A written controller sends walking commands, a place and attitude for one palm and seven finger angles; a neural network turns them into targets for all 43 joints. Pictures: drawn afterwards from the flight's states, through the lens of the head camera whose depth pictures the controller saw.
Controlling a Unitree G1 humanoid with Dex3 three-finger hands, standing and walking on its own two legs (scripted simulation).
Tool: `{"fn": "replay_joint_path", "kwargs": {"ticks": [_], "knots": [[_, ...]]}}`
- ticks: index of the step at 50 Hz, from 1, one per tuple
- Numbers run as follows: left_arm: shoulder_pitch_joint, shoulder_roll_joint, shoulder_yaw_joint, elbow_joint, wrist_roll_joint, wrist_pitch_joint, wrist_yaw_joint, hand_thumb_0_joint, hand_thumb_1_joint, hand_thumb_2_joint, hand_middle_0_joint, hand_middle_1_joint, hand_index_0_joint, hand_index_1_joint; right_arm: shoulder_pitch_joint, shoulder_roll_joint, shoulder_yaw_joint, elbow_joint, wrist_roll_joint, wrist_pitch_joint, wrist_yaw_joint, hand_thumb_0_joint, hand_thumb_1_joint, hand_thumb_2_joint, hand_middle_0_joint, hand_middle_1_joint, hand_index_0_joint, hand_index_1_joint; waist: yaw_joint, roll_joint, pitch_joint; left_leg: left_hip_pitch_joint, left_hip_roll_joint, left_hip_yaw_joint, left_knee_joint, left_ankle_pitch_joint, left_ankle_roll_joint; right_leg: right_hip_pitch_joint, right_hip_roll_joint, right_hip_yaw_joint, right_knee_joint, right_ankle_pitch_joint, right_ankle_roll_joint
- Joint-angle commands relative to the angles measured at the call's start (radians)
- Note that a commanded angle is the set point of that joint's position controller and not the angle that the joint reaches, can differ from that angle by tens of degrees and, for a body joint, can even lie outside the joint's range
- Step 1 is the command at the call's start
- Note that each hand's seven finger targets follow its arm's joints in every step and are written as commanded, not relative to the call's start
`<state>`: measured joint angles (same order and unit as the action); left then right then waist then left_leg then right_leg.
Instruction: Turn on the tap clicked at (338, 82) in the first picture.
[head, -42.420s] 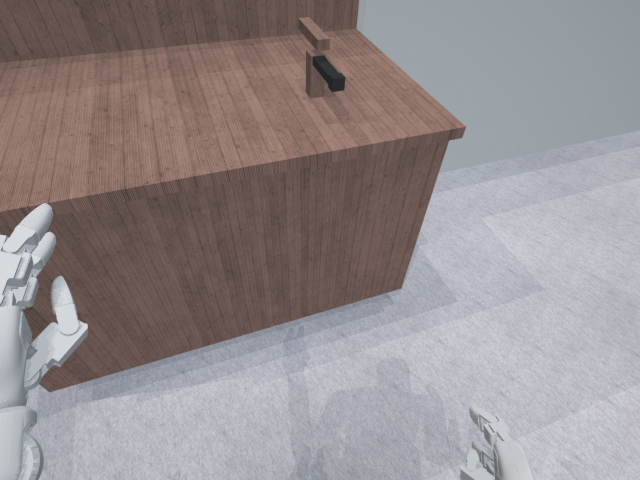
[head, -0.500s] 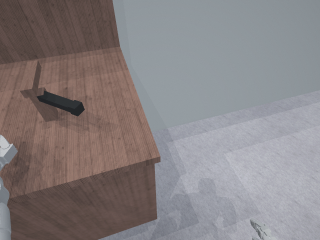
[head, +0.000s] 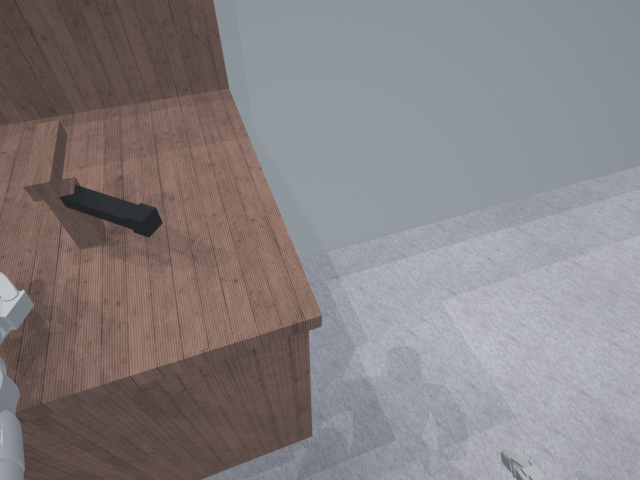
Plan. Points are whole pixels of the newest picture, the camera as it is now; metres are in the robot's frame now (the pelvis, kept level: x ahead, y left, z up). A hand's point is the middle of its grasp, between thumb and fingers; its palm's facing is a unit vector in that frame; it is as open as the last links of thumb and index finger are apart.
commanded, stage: reach beside the lever's end, fingers flat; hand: left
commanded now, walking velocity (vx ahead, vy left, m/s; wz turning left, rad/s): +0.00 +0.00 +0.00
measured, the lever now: (144, 220) +0.40 +0.25 +0.12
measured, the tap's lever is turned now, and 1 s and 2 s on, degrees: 49 49 49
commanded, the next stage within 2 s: push the lever round in 0.08 s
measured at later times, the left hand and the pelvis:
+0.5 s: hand (34, 295) +0.29 +0.34 +0.10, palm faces +0.60 -0.79 -0.11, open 7.8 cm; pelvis +0.00 -0.01 +0.00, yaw +1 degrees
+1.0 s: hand (50, 297) +0.29 +0.33 +0.10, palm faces +0.61 -0.78 -0.09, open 7.8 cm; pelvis +0.00 -0.02 +0.00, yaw +0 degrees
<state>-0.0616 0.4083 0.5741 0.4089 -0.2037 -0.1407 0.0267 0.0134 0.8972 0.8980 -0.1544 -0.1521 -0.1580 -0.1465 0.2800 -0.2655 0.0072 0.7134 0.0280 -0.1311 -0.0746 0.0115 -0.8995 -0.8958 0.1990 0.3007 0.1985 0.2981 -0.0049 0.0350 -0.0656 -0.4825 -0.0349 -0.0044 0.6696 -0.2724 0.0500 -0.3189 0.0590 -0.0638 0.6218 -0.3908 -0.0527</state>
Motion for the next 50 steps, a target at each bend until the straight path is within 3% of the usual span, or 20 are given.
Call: {"fn": "replay_joint_path", "kwargs": {"ticks": [1,2,5,6,7,12,14,18,19,22,24,26,29,30,33,36,39,40,47,50], "knots": [[-0.173,0.350,0.108,-0.251,-0.005,-0.073,0.018,0.000,0.900,0.900,-0.150,-0.150,-0.150,-0.150,-0.069,-0.152,-0.057,-0.128,0.001,-0.045,-0.016,0.000,-0.900,-0.900,0.200,0.300,0.200,0.300,0.025,0.087,-0.189,0.264,0.029,-0.106,-0.092,0.213,-0.015,-0.071,-0.016,0.037,-0.088,0.236,0.025],[-0.169,0.322,0.078,-0.280,-0.006,-0.071,0.009,0.000,0.900,0.900,-0.150,-0.150,-0.150,-0.150,-0.079,-0.149,-0.055,-0.136,0.002,-0.048,-0.015,0.000,-0.900,-0.900,0.200,0.300,0.200,0.300,0.025,0.123,-0.191,0.279,0.029,-0.103,-0.089,0.230,-0.016,-0.076,-0.018,0.038,-0.087,0.243,0.024],[-0.205,0.285,0.044,-0.273,-0.012,-0.058,0.004,0.000,0.900,0.900,-0.150,-0.150,-0.150,-0.150,-0.082,-0.149,-0.051,-0.124,0.005,-0.050,-0.022,0.000,-0.900,-0.900,0.200,0.300,0.200,0.300,0.003,0.085,-0.145,0.283,0.034,-0.118,-0.096,0.194,-0.016,-0.110,-0.017,0.035,-0.098,0.219,0.026],[-0.197,0.310,0.064,-0.258,-0.014,-0.055,0.001,0.000,0.900,0.900,-0.150,-0.150,-0.150,-0.150,-0.077,-0.154,-0.054,-0.121,0.006,-0.050,-0.024,0.000,-0.900,-0.900,0.200,0.300,0.200,0.300,0.009,0.051,-0.156,0.269,0.033,-0.121,-0.099,0.182,-0.017,-0.098,-0.016,0.033,-0.096,0.212,0.026],[-0.202,0.280,0.039,-0.267,-0.019,-0.051,-0.006,0.000,0.900,0.900,-0.150,-0.150,-0.150,-0.150,-0.089,-0.152,-0.052,-0.126,0.007,-0.052,-0.026,0.000,-0.900,-0.900,0.200,0.300,0.200,0.300,0.005,0.064,-0.157,0.276,0.029,-0.112,-0.096,0.185,-0.015,-0.102,-0.018,0.035,-0.099,0.219,0.027],[-0.277,0.281,0.014,-0.277,-0.007,-0.041,-0.001,0.000,0.900,0.900,-0.150,-0.150,-0.150,-0.150,-0.095,-0.148,-0.046,-0.121,0.008,-0.055,-0.033,0.000,-0.900,-0.900,0.200,0.300,0.200,0.300,0.000,0.088,-0.168,0.289,0.025,-0.111,-0.098,0.160,-0.014,-0.104,-0.023,0.041,-0.105,0.208,0.025],[-0.301,0.319,0.035,-0.258,0.005,-0.040,0.009,0.000,0.900,0.900,-0.150,-0.150,-0.150,-0.150,-0.091,-0.149,-0.042,-0.109,0.009,-0.049,-0.037,0.000,-0.900,-0.900,0.200,0.300,0.200,0.300,0.000,0.085,-0.156,0.275,0.027,-0.108,-0.098,0.146,-0.015,-0.100,-0.023,0.042,-0.107,0.203,0.024],[-0.300,0.288,0.011,-0.235,-0.001,-0.036,0.008,0.000,0.900,0.900,-0.150,-0.150,-0.150,-0.150,-0.093,-0.146,-0.041,-0.124,0.010,-0.048,-0.031,0.000,-0.900,-0.900,0.200,0.300,0.200,0.300,0.004,0.060,-0.175,0.263,0.019,-0.098,-0.089,0.159,-0.011,-0.081,-0.025,0.045,-0.104,0.225,0.026],[-0.285,0.321,0.043,-0.235,0.008,-0.038,0.017,0.000,0.900,0.900,-0.150,-0.150,-0.150,-0.150,-0.091,-0.145,-0.042,-0.118,0.010,-0.044,-0.032,0.000,-0.900,-0.900,0.200,0.300,0.200,0.300,0.013,0.079,-0.177,0.266,0.023,-0.097,-0.089,0.179,-0.013,-0.069,-0.024,0.044,-0.103,0.239,0.023],[-0.242,0.301,0.031,-0.258,0.004,-0.038,0.019,0.000,0.900,0.900,-0.150,-0.150,-0.150,-0.150,-0.090,-0.143,-0.045,-0.131,0.009,-0.043,-0.022,0.000,-0.900,-0.900,0.200,0.300,0.200,0.300,0.022,0.093,-0.207,0.277,0.022,-0.093,-0.083,0.225,-0.016,-0.048,-0.024,0.043,-0.094,0.275,0.022],[-0.240,0.288,0.024,-0.261,0.009,-0.034,0.030,0.000,0.900,0.900,-0.150,-0.150,-0.150,-0.150,-0.093,-0.139,-0.041,-0.130,0.011,-0.036,-0.020,0.000,-0.900,-0.900,0.200,0.300,0.200,0.300,0.021,0.097,-0.181,0.268,0.024,-0.090,-0.084,0.223,-0.015,-0.052,-0.024,0.041,-0.096,0.276,0.023],[-0.229,0.278,0.027,-0.241,-0.002,-0.027,0.035,0.000,0.900,0.900,-0.150,-0.150,-0.150,-0.150,-0.092,-0.143,-0.045,-0.135,0.012,-0.036,-0.019,0.000,-0.900,-0.900,0.200,0.300,0.200,0.300,0.014,0.037,-0.160,0.242,0.021,-0.090,-0.088,0.190,-0.010,-0.057,-0.022,0.041,-0.102,0.263,0.027],[-0.230,0.299,0.042,-0.260,0.006,-0.031,0.045,0.000,0.900,0.900,-0.150,-0.150,-0.150,-0.150,-0.096,-0.143,-0.046,-0.131,0.012,-0.030,-0.020,0.000,-0.900,-0.900,0.200,0.300,0.200,0.300,0.021,0.060,-0.164,0.237,0.021,-0.078,-0.082,0.200,-0.008,-0.044,-0.026,0.048,-0.101,0.280,0.027],[-0.244,0.266,0.013,-0.283,0.004,-0.036,0.046,0.000,0.900,0.900,-0.150,-0.150,-0.150,-0.150,-0.098,-0.140,-0.046,-0.136,0.010,-0.033,-0.017,0.000,-0.900,-0.900,0.200,0.300,0.200,0.300,0.014,0.066,-0.176,0.243,0.018,-0.077,-0.081,0.200,-0.008,-0.045,-0.026,0.049,-0.099,0.282,0.029],[-0.203,0.267,0.020,-0.297,0.001,-0.042,0.053,0.000,0.900,0.900,-0.150,-0.150,-0.150,-0.150,-0.102,-0.140,-0.049,-0.137,0.010,-0.034,-0.016,0.000,-0.900,-0.900,0.200,0.300,0.200,0.300,0.021,0.068,-0.187,0.243,0.018,-0.069,-0.075,0.206,-0.005,-0.039,-0.026,0.055,-0.096,0.296,0.031],[-0.218,0.291,0.047,-0.238,-0.006,-0.034,0.055,0.000,0.900,0.900,-0.150,-0.150,-0.150,-0.150,-0.097,-0.144,-0.047,-0.124,0.012,-0.025,-0.020,0.000,-0.900,-0.900,0.200,0.300,0.200,0.300,0.011,0.013,-0.147,0.192,0.014,-0.064,-0.074,0.154,0.000,-0.047,-0.029,0.062,-0.106,0.274,0.038],[-0.253,0.311,0.049,-0.277,0.004,-0.045,0.051,0.000,0.900,0.900,-0.150,-0.150,-0.150,-0.150,-0.105,-0.138,-0.046,-0.121,0.013,-0.022,-0.024,0.000,-0.900,-0.900,0.200,0.300,0.200,0.300,0.015,0.081,-0.170,0.212,0.015,-0.052,-0.066,0.173,0.001,-0.036,-0.033,0.071,-0.102,0.296,0.036],[-0.257,0.277,0.017,-0.287,0.003,-0.048,0.049,0.000,0.900,0.900,-0.150,-0.150,-0.150,-0.150,-0.105,-0.136,-0.045,-0.127,0.010,-0.025,-0.023,0.000,-0.900,-0.900,0.200,0.300,0.200,0.300,0.009,0.092,-0.182,0.220,0.013,-0.053,-0.065,0.173,0.002,-0.040,-0.033,0.072,-0.100,0.295,0.037],[-0.259,0.267,0.021,-0.225,-0.016,-0.037,0.047,0.000,0.900,0.900,-0.150,-0.150,-0.150,-0.150,-0.108,-0.141,-0.046,-0.124,0.017,-0.023,-0.025,0.000,-0.900,-0.900,0.200,0.300,0.200,0.300,0.004,0.019,-0.153,0.180,0.013,-0.054,-0.062,0.128,0.004,-0.055,-0.035,0.076,-0.108,0.273,0.044],[-0.291,0.231,-0.015,-0.264,0.002,-0.038,0.080,0.000,0.900,0.900,-0.150,-0.150,-0.150,-0.150,-0.112,-0.135,-0.044,-0.128,0.013,-0.025,-0.022,0.000,-0.900,-0.900,0.200,0.300,0.200,0.300,0.004,0.061,-0.174,0.203,0.012,-0.055,-0.061,0.132,0.004,-0.058,-0.036,0.075,-0.105,0.265,0.041]]}}
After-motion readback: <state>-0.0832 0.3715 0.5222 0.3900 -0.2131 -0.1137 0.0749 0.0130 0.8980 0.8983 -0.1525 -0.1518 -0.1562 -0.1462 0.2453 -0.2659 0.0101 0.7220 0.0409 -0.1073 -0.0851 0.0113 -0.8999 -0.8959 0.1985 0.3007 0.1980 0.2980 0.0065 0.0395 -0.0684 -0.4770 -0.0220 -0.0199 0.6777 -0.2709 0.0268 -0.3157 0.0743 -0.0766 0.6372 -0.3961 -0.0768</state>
